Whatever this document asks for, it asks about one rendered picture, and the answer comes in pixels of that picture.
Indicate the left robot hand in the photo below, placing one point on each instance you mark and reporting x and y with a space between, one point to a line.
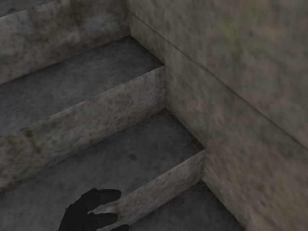
76 217

